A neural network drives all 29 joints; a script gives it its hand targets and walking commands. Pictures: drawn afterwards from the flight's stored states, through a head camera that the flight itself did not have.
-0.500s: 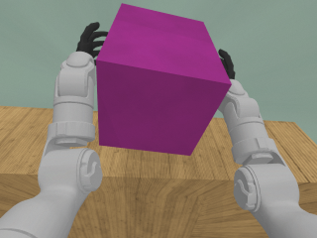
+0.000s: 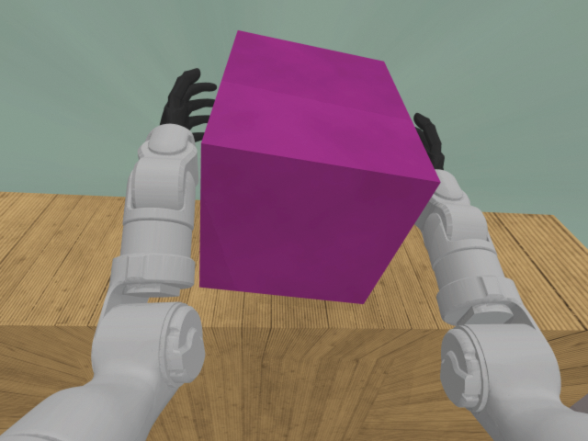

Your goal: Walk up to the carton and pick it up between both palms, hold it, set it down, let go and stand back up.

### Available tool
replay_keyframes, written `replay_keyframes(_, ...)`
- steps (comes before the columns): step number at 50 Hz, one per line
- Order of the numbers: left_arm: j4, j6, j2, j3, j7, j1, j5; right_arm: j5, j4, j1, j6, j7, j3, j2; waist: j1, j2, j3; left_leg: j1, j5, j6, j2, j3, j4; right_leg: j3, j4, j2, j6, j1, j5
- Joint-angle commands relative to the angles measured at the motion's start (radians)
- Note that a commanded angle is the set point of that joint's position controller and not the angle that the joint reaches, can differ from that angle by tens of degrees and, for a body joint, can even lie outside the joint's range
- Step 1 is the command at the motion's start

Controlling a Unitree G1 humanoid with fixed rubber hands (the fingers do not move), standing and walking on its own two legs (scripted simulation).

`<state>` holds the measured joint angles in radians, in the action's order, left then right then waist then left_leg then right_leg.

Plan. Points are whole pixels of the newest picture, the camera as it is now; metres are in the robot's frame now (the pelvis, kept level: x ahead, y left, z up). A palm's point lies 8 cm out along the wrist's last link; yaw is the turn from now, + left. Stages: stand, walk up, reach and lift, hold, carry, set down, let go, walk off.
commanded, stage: set down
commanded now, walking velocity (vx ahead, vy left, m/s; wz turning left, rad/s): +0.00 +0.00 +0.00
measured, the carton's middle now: (299, 164) +0.44 -0.01 +0.22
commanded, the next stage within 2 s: none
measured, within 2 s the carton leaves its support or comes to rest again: neither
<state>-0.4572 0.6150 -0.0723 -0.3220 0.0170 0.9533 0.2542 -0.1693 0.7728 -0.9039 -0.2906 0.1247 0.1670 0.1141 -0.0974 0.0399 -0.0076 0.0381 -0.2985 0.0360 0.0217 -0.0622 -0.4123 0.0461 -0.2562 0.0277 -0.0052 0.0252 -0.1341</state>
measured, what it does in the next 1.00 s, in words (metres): stands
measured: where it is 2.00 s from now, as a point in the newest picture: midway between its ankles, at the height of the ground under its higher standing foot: outside the picture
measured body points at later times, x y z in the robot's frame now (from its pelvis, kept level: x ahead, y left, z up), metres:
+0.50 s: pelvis +0.00 -0.01 +0.00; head -0.05 +0.03 +0.45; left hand +0.43 +0.14 +0.25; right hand +0.40 -0.18 +0.22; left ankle -0.04 +0.09 -0.75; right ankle +0.01 -0.13 -0.75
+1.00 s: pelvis +0.01 +0.00 +0.00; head -0.02 +0.02 +0.45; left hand +0.45 +0.14 +0.21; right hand +0.42 -0.18 +0.19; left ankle -0.04 +0.09 -0.74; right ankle +0.01 -0.13 -0.75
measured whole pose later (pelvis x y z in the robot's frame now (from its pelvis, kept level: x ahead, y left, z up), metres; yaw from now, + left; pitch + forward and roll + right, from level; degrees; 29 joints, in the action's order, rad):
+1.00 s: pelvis +0.01 +0.00 +0.00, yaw +0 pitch -4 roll -2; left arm -0.81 0.35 -0.11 -0.35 0.01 0.97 0.18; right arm 0.04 0.84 -0.89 -0.23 0.11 0.33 0.03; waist -0.08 0.02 0.00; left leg -0.04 -0.28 0.03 0.03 -0.06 -0.38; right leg 0.05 -0.25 0.02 0.00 -0.06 -0.13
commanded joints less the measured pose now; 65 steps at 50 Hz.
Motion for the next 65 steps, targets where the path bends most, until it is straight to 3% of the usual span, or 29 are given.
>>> replay_keyframes(1,-0.008,-0.010,0.579,0.361,-0.151,0.575,-0.142,-0.038,-0.278,-0.931,0.089,-0.119,-0.233,-0.436,-0.021,-0.104,0.386,-0.018,0.584,-0.140,-0.011,0.016,0.050,0.037,-0.021,0.038,0.002,0.143,0.225)
replay_keyframes(5,-0.029,-0.036,0.591,0.371,-0.149,0.605,-0.164,-0.027,-0.275,-0.949,0.099,-0.122,-0.230,-0.457,-0.023,-0.104,0.416,-0.031,0.575,-0.142,-0.003,0.019,0.044,0.033,-0.018,0.036,0.002,0.156,0.244)
replay_keyframes(8,-0.085,-0.047,0.580,0.348,-0.152,0.588,-0.157,-0.002,-0.196,-0.918,0.099,-0.126,-0.184,-0.442,-0.034,-0.112,0.350,-0.027,0.558,-0.148,-0.012,0.014,0.057,0.035,-0.002,0.034,0.007,0.116,0.186)
replay_keyframes(9,-0.082,-0.051,0.588,0.350,-0.154,0.593,-0.160,-0.003,-0.245,-0.948,0.115,-0.125,-0.196,-0.442,-0.017,-0.113,0.411,-0.020,0.564,-0.147,-0.010,0.017,0.052,0.036,-0.007,0.034,0.009,0.132,0.206)
replay_keyframes(10,-0.066,-0.062,0.592,0.368,-0.152,0.612,-0.173,0.001,-0.250,-0.948,0.119,-0.124,-0.194,-0.449,-0.030,-0.118,0.434,-0.010,0.589,-0.154,-0.012,0.015,0.045,0.040,-0.013,0.035,0.006,0.137,0.220)
replay_keyframes(11,-0.058,-0.073,0.606,0.377,-0.149,0.622,-0.181,0.001,-0.259,-0.965,0.126,-0.123,-0.200,-0.467,-0.021,-0.122,0.447,-0.004,0.611,-0.157,-0.012,0.012,0.039,0.038,-0.015,0.036,0.004,0.129,0.228)
replay_keyframes(12,-0.073,-0.080,0.606,0.384,-0.148,0.625,-0.184,0.003,-0.258,-0.957,0.125,-0.121,-0.199,-0.475,-0.029,-0.134,0.464,-0.009,0.591,-0.154,-0.001,0.019,0.034,0.033,-0.012,0.031,0.006,0.148,0.247)
replay_keyframes(13,-0.089,-0.087,0.612,0.369,-0.146,0.609,-0.177,0.006,-0.260,-0.967,0.127,-0.122,-0.201,-0.475,-0.017,-0.125,0.476,-0.018,0.580,-0.146,0.000,0.020,0.039,0.032,-0.017,0.030,0.005,0.154,0.264)
replay_keyframes(14,-0.101,-0.096,0.599,0.366,-0.147,0.630,-0.178,0.014,-0.213,-0.942,0.117,-0.122,-0.188,-0.483,-0.033,-0.121,0.439,-0.033,0.556,-0.148,-0.002,0.016,0.051,0.032,-0.018,0.031,0.000,0.157,0.242)
replay_keyframes(19,-0.148,-0.124,0.593,0.340,-0.151,0.639,-0.174,0.038,-0.238,-0.968,0.125,-0.127,-0.181,-0.487,-0.004,-0.115,0.461,-0.077,0.487,-0.136,0.009,0.025,0.065,0.027,-0.023,0.021,-0.002,0.159,0.244)
replay_keyframes(21,-0.173,-0.138,0.585,0.332,-0.151,0.639,-0.170,0.054,-0.174,-0.916,0.120,-0.126,-0.156,-0.497,-0.023,-0.116,0.416,-0.076,0.485,-0.142,0.007,0.024,0.069,0.027,-0.024,0.022,-0.005,0.163,0.241)
replay_keyframes(24,-0.185,-0.157,0.579,0.309,-0.155,0.643,-0.176,0.052,-0.230,-0.969,0.129,-0.126,-0.185,-0.525,0.011,-0.076,0.498,-0.137,0.457,-0.112,0.018,0.037,0.078,0.014,-0.043,0.019,-0.010,0.239,0.320)
replay_keyframes(26,-0.221,-0.163,0.556,0.270,-0.162,0.619,-0.157,0.069,-0.203,-0.945,0.115,-0.123,-0.173,-0.529,0.014,-0.059,0.443,-0.177,0.393,-0.098,0.025,0.042,0.098,0.008,-0.039,0.012,-0.015,0.257,0.307)
replay_keyframes(28,-0.222,-0.179,0.548,0.269,-0.162,0.652,-0.157,0.078,-0.179,-0.925,0.114,-0.131,-0.155,-0.531,0.010,-0.086,0.435,-0.190,0.377,-0.106,0.027,0.045,0.105,0.008,-0.045,0.008,-0.014,0.239,0.288)
replay_keyframes(31,-0.256,-0.193,0.511,0.217,-0.169,0.644,-0.147,0.102,-0.159,-0.908,0.113,-0.140,-0.137,-0.532,0.030,-0.045,0.433,-0.210,0.313,-0.082,0.026,0.059,0.129,0.006,-0.040,0.006,-0.015,0.255,0.259)
replay_keyframes(33,-0.267,-0.202,0.532,0.244,-0.164,0.625,-0.155,0.104,-0.193,-0.928,0.130,-0.138,-0.151,-0.537,0.028,-0.056,0.481,-0.184,0.398,-0.096,0.025,0.056,0.104,0.003,-0.048,0.011,-0.015,0.273,0.334)
replay_keyframes(36,-0.265,-0.222,0.552,0.263,-0.170,0.633,-0.169,0.114,-0.210,-0.923,0.133,-0.126,-0.147,-0.558,0.009,-0.057,0.503,-0.187,0.402,-0.098,0.030,0.056,0.098,0.002,-0.055,0.008,-0.018,0.278,0.371)
replay_keyframes(37,-0.263,-0.227,0.555,0.269,-0.169,0.652,-0.164,0.119,-0.168,-0.906,0.130,-0.126,-0.131,-0.556,-0.002,-0.086,0.476,-0.176,0.410,-0.111,0.025,0.051,0.100,0.004,-0.053,0.011,-0.014,0.254,0.345)
replay_keyframes(40,-0.264,-0.238,0.541,0.263,-0.174,0.662,-0.165,0.136,-0.125,-0.877,0.129,-0.131,-0.105,-0.537,-0.009,-0.096,0.468,-0.159,0.436,-0.122,0.021,0.050,0.091,0.008,-0.046,0.014,-0.006,0.233,0.310)
replay_keyframes(41,-0.307,-0.235,0.535,0.237,-0.177,0.634,-0.156,0.142,-0.137,-0.893,0.128,-0.133,-0.104,-0.535,0.006,-0.082,0.448,-0.179,0.407,-0.109,0.024,0.055,0.096,0.004,-0.041,0.012,-0.005,0.235,0.300)
replay_keyframes(43,-0.262,-0.256,0.544,0.264,-0.175,0.676,-0.176,0.154,-0.147,-0.888,0.139,-0.134,-0.094,-0.551,-0.007,-0.090,0.493,-0.176,0.438,-0.123,0.018,0.048,0.096,0.010,-0.058,0.015,-0.009,0.241,0.333)
replay_keyframes(45,-0.299,-0.254,0.557,0.262,-0.172,0.636,-0.163,0.160,-0.139,-0.868,0.145,-0.138,-0.089,-0.540,-0.011,-0.106,0.478,-0.123,0.486,-0.134,0.015,0.049,0.078,0.014,-0.041,0.019,-0.003,0.204,0.315)
replay_keyframes(48,-0.332,-0.252,0.544,0.233,-0.176,0.589,-0.159,0.153,-0.169,-0.884,0.142,-0.137,-0.116,-0.542,0.016,-0.074,0.488,-0.161,0.508,-0.116,0.022,0.053,0.068,0.007,-0.054,0.023,-0.003,0.248,0.374)
replay_keyframes(52,-0.274,-0.272,0.555,0.282,-0.166,0.633,-0.185,0.152,-0.191,-0.858,0.145,-0.136,-0.142,-0.572,-0.009,-0.073,0.556,-0.142,0.585,-0.130,0.019,0.048,0.047,0.007,-0.071,0.025,-0.012,0.246,0.436)
replay_keyframes(56,-0.256,-0.277,0.573,0.292,-0.159,0.634,-0.182,0.144,-0.163,-0.836,0.149,-0.147,-0.134,-0.563,0.001,-0.134,0.558,-0.094,0.664,-0.156,0.004,0.038,0.034,0.010,-0.073,0.032,0.002,0.183,0.402)
replay_keyframes(59,-0.308,-0.263,0.554,0.256,-0.162,0.606,-0.162,0.164,-0.143,-0.826,0.144,-0.152,-0.113,-0.544,0.006,-0.118,0.515,-0.099,0.638,-0.149,0.006,0.047,0.035,0.008,-0.055,0.028,0.007,0.170,0.372)
replay_keyframes(60,-0.278,-0.273,0.568,0.275,-0.159,0.621,-0.172,0.172,-0.145,-0.821,0.154,-0.154,-0.099,-0.548,-0.005,-0.136,0.552,-0.085,0.661,-0.161,-0.003,0.040,0.034,0.015,-0.062,0.029,0.004,0.148,0.365)
replay_keyframes(63,-0.253,-0.296,0.583,0.312,-0.150,0.632,-0.200,0.167,-0.189,-0.836,0.176,-0.153,-0.134,-0.579,0.001,-0.130,0.611,-0.075,0.739,-0.164,0.000,0.040,0.004,0.012,-0.080,0.031,0.003,0.184,0.456)
replay_keyframes(65,-0.303,-0.288,0.558,0.274,-0.159,0.594,-0.176,0.179,-0.155,-0.806,0.166,-0.150,-0.119,-0.571,0.001,-0.103,0.556,-0.118,0.652,-0.145,0.007,0.049,0.027,0.002,-0.066,0.021,-0.001,0.202,0.429)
